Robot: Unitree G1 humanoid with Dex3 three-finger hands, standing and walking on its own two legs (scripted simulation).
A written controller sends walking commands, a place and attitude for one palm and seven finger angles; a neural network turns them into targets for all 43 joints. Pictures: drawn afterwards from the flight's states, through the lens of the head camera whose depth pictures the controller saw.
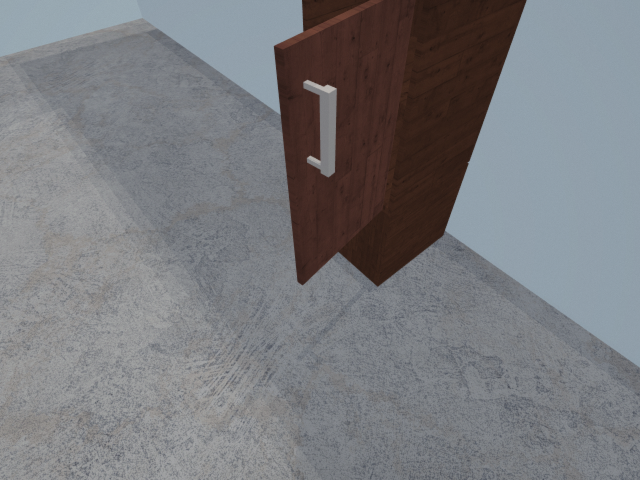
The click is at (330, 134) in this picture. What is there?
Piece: cupboard door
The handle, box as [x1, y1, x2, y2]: [303, 80, 336, 176]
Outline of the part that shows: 306,80 303,82 303,87 320,95 320,159 318,160 309,156 307,158 307,162 319,168 321,170 321,173 329,176 334,172 336,88 329,85 323,87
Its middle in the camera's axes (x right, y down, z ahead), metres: +0.00 -0.18 +0.65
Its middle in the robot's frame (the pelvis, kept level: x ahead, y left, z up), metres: +0.63 +0.04 +0.09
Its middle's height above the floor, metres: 0.88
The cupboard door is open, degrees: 99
